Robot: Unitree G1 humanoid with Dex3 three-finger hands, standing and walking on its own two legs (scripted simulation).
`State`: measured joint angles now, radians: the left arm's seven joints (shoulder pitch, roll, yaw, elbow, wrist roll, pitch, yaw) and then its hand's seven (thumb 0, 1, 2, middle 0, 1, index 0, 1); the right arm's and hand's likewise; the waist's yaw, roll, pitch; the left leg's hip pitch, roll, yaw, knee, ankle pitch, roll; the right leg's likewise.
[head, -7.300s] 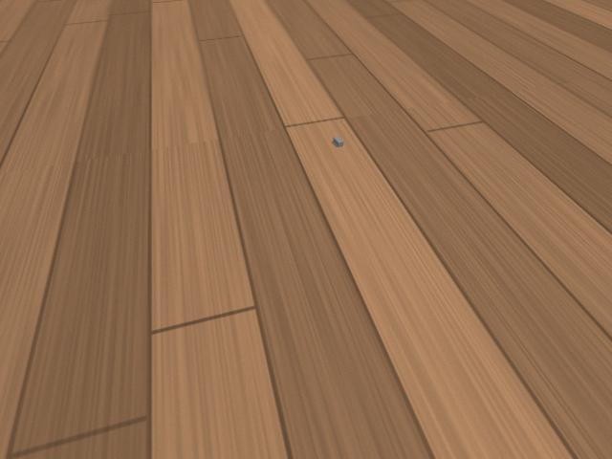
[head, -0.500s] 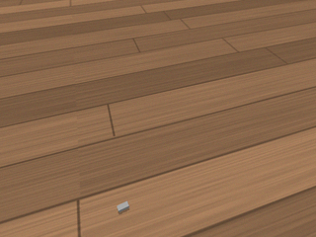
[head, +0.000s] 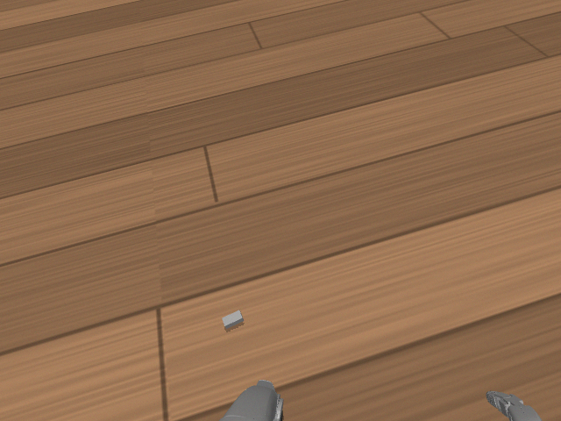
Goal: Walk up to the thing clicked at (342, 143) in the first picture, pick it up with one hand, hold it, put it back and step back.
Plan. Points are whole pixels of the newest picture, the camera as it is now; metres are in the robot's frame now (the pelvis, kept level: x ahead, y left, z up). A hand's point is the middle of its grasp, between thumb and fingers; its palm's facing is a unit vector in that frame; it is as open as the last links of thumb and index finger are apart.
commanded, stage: walk up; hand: left
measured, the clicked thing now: (232, 319) +0.50 +0.28 -0.74
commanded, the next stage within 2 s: none
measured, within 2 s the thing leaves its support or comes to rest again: neither
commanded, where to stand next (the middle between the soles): +0.12 +0.02 m, yaw -1 degrees
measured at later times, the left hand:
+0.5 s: hand out of the picture +0.06 +0.28 -0.13, palm faces +0.05 -0.92 -0.40, open 7.4 cm
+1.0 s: hand out of the picture +0.07 +0.34 -0.14, palm faces +0.09 -0.88 -0.47, open 7.4 cm
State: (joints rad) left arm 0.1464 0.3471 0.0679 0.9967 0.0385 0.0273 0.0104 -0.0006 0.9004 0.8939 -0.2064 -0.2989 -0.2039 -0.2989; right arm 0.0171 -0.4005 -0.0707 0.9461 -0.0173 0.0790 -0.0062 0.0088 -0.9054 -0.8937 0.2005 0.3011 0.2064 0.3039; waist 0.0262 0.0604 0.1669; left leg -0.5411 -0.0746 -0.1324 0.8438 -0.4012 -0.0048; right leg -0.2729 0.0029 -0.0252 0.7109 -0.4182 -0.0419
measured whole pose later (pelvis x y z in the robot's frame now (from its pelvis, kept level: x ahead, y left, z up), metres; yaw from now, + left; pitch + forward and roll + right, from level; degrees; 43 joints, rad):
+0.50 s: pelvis +0.03 +0.00 +0.01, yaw +3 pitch -4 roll +2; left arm 0.30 0.40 0.06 0.92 0.01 -0.03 -0.02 0.01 0.90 0.89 -0.21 -0.30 -0.20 -0.30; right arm 0.22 -0.38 -0.06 0.89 -0.03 -0.02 0.02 0.01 -0.90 -0.89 0.20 0.30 0.21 0.30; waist 0.00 -0.02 0.09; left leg -0.10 0.01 0.02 0.51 -0.34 -0.01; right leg -0.40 -0.07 0.01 0.76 -0.36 -0.01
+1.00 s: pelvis -0.01 +0.04 -0.01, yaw +5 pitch -3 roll -1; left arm 0.18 0.43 0.08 0.91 0.02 0.03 0.04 0.00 0.90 0.89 -0.21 -0.30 -0.21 -0.30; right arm 0.29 -0.39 -0.06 0.94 -0.04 0.07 0.03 0.01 -0.91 -0.89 0.20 0.30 0.21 0.30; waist -0.02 0.01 0.10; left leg -0.28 0.01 -0.03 0.79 -0.45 0.01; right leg -0.55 -0.02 0.08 0.96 -0.46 -0.02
